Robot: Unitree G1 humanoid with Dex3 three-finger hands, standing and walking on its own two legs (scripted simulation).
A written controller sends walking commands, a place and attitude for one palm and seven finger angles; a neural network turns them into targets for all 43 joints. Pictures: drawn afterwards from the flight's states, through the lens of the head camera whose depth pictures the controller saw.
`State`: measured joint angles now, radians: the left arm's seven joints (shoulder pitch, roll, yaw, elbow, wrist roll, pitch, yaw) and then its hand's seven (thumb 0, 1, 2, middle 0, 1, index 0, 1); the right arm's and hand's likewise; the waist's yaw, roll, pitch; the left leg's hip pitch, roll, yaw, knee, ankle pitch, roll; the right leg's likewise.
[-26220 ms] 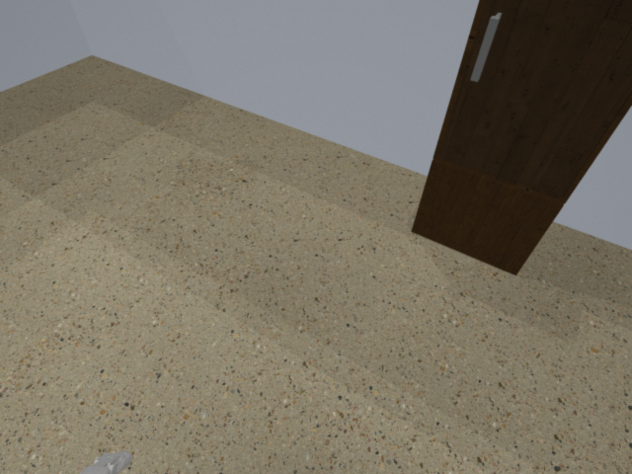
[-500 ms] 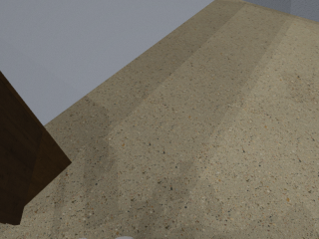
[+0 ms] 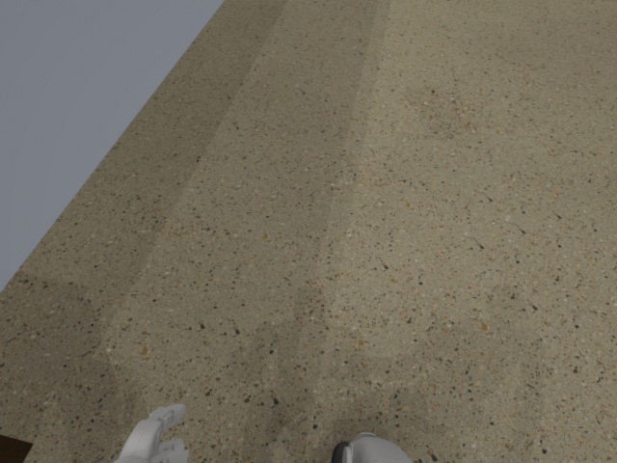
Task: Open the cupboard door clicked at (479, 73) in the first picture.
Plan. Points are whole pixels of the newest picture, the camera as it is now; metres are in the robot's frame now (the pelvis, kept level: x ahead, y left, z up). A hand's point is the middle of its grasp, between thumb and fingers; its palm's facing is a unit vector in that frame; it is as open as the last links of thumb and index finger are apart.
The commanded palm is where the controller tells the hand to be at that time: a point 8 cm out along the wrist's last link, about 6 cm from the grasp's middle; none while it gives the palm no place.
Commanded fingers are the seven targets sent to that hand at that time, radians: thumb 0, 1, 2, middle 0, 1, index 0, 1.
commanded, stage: walk to a spot facing it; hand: left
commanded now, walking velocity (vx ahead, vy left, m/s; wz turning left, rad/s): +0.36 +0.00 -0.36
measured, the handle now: out of the picture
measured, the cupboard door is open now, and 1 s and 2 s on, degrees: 44 44 44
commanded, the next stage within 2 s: turn to face it in 0.94 s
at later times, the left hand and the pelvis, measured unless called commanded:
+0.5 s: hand (218, 436) +0.18 +0.14 -0.15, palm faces +0.00 -0.98 -0.19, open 7.3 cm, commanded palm none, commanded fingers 0.00 0.90 0.90 -0.20 -0.30 -0.20 -0.30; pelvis +0.22 -0.04 +0.02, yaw -8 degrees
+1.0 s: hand (270, 194) +0.63 +0.08 -0.14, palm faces -0.30 -0.93 -0.23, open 7.3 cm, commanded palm none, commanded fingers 0.00 0.90 0.90 -0.20 -0.30 -0.20 -0.30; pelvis +0.47 -0.08 +0.02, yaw -17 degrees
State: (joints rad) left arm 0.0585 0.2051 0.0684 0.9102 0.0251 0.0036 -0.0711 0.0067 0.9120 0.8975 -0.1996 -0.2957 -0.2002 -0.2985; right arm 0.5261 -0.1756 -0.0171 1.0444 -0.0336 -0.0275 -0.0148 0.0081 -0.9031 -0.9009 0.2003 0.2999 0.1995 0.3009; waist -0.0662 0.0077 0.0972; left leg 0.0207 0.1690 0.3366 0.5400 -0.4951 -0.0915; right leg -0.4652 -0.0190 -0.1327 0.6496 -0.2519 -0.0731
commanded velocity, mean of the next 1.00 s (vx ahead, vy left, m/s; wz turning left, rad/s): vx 0.35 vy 0.00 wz -0.22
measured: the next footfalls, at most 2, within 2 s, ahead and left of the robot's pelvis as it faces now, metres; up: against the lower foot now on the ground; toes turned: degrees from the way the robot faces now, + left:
left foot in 0.60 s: +0.42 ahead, +0.06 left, +0.00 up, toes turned -2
right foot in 1.06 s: +0.60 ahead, -0.24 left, +0.00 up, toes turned -24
